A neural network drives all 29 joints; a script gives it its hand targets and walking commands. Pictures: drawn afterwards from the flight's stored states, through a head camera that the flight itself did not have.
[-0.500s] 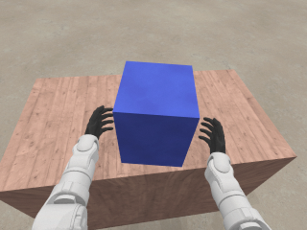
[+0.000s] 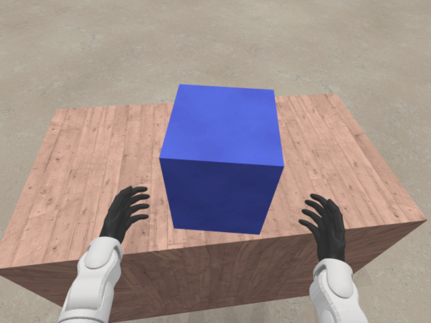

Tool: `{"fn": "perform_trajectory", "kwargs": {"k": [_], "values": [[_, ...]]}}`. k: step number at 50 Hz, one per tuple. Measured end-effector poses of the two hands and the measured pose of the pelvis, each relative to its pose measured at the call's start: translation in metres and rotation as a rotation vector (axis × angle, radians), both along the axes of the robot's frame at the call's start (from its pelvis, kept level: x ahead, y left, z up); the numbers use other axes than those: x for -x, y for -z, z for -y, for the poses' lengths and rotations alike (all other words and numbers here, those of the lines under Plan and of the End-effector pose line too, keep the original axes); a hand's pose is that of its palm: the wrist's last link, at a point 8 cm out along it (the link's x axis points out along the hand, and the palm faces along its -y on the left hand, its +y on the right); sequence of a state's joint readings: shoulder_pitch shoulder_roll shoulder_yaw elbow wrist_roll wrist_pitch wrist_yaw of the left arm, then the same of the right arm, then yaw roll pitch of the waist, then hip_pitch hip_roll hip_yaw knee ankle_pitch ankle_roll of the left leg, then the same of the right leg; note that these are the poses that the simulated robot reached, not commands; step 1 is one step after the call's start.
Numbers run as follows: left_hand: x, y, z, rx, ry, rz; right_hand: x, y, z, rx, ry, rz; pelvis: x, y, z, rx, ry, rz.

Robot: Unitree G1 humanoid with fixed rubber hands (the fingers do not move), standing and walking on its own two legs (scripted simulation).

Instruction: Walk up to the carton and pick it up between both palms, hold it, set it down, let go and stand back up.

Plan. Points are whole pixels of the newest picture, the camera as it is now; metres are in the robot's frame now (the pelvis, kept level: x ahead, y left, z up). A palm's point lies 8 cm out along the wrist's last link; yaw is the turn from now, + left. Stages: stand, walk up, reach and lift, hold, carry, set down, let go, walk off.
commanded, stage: set down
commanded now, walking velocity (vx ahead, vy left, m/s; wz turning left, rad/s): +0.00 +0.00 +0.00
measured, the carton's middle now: (221, 162) +0.44 +0.01 +0.03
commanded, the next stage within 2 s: let go in 1.76 s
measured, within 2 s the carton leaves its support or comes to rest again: neither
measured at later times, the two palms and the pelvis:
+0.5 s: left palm (102, 270) +0.21 +0.21 +0.01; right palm (337, 284) +0.19 -0.18 +0.02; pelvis +0.00 +0.00 +0.00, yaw +0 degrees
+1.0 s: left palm (104, 275) +0.21 +0.22 -0.01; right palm (334, 293) +0.19 -0.19 -0.02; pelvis +0.02 +0.00 +0.00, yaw +0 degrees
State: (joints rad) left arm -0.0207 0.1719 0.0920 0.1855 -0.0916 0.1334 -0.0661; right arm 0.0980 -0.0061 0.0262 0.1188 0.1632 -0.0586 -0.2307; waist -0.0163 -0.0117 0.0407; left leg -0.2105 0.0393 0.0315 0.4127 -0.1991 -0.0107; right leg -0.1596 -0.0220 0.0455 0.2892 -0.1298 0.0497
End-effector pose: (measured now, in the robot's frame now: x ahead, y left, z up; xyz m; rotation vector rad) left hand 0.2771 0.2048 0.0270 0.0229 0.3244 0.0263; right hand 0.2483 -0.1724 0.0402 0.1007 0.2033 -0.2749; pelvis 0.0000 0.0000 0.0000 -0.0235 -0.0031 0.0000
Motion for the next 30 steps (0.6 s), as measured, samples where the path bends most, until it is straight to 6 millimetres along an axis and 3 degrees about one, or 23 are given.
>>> {"fn": "perform_trajectory", "kwargs": {"k": [14,30], "values": [[0.056,0.008,-0.014,-0.011,-0.033,-0.036,0.046,0.002,0.003,-0.002,-0.019,-0.051,0.000,0.000,0.001,-0.001,0.000,0.029],[0.065,0.016,-0.008,-0.029,-0.020,-0.091,0.055,0.025,0.005,-0.020,-0.044,-0.151,-0.006,-0.001,0.002,-0.003,0.000,0.028]]}}
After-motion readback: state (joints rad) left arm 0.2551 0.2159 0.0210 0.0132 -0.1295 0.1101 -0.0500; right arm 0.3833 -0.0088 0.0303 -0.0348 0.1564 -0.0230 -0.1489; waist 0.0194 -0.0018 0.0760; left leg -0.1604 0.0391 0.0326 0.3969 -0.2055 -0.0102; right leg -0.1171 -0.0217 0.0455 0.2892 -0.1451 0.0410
